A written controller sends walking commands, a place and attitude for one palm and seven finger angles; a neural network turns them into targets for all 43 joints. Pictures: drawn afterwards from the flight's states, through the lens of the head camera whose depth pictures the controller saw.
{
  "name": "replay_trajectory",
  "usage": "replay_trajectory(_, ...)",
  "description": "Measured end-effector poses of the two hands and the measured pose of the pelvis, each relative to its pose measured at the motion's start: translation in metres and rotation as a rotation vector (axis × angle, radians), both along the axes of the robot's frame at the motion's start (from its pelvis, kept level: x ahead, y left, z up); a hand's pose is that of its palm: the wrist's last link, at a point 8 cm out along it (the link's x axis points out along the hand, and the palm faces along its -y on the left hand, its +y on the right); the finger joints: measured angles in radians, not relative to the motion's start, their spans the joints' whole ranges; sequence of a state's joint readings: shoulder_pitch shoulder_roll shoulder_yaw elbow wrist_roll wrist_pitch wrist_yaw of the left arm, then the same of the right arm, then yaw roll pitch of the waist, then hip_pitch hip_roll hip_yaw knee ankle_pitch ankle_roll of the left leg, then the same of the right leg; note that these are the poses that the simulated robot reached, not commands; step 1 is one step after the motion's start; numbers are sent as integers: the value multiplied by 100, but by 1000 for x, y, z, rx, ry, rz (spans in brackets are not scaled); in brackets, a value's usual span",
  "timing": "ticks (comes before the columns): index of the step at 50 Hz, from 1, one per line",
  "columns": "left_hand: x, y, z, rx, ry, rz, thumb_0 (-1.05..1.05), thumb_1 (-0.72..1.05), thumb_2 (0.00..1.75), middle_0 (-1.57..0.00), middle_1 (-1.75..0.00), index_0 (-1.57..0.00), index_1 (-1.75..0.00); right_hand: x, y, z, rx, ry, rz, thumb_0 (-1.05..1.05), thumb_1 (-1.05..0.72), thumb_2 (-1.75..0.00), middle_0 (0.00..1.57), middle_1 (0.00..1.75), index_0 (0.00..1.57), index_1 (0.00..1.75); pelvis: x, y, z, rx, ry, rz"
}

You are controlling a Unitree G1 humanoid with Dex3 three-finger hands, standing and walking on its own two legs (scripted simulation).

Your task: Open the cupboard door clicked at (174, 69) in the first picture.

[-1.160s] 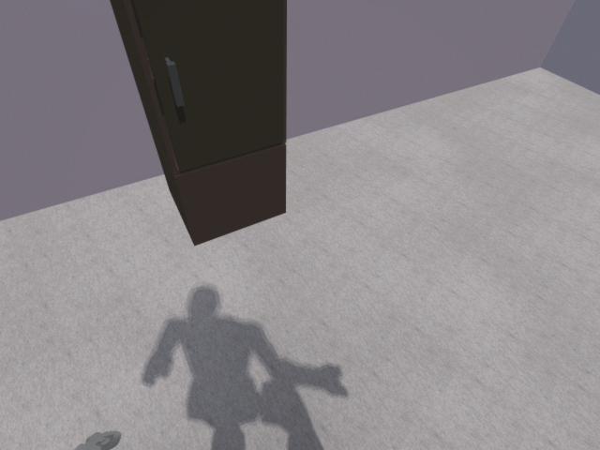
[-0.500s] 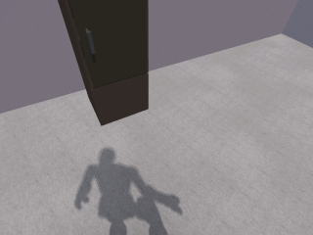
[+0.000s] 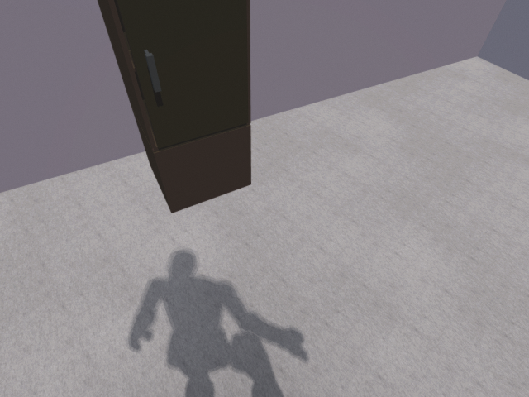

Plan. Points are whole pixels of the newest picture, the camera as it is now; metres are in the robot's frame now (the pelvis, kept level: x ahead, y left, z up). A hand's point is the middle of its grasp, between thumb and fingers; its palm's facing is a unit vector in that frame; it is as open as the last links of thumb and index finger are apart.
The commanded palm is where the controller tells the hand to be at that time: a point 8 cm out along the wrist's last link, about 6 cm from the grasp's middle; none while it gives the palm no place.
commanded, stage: look at it before walking up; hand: left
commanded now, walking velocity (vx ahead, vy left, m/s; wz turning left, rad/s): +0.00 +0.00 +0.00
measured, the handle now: (151, 70) +1.04 +0.43 -0.03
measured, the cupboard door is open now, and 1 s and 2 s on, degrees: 0 0 0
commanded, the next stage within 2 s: walk to a spot facing it in 0.28 s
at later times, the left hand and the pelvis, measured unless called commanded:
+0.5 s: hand out of the picture +0.08 +0.24 -0.16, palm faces -0.03 -0.95 -0.31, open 7.4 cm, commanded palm none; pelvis +0.01 +0.00 +0.00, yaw -2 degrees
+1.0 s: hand out of the picture +0.13 +0.12 -0.17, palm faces -0.19 -0.97 -0.18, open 7.4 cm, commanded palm none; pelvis +0.12 -0.06 +0.00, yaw -15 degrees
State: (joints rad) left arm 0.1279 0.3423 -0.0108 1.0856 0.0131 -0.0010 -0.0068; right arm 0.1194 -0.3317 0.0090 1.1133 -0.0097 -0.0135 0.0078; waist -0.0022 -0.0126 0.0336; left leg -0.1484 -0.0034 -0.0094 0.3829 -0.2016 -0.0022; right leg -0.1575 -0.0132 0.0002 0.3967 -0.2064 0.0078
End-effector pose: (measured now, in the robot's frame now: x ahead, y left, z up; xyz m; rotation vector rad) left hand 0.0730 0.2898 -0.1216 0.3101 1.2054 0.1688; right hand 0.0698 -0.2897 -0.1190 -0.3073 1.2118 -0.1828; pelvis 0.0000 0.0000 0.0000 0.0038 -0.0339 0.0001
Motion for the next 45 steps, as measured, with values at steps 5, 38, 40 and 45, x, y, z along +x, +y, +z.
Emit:
replay_trajectory(5,-1,-1,-1,-1,7,4,1,91,90,-20,-30,-20,-30,4,-1,1,-3,-1,2,1,-91,-90,20,30,20,30,2,-1,0,-1,1,0)
replay_trajectory(38,30,-77,-26,-96,132,-82,1,91,90,-20,-30,-20,-30,-60,8,-46,127,130,-239,1,-91,-90,20,30,20,30,56,-35,-20,7,5,-172)
replay_trajectory(40,42,-88,-32,-93,92,-79,1,91,90,-20,-30,-20,-30,-65,1,-53,134,184,-253,1,-91,-90,20,30,20,30,64,-45,-27,2,3,-175)
replay_trajectory(45,50,-111,-26,-110,116,-67,1,91,90,-20,-30,-20,-30,-25,-15,-37,128,140,-268,1,-91,-90,20,30,20,30,90,-57,-14,-1,4,-208)
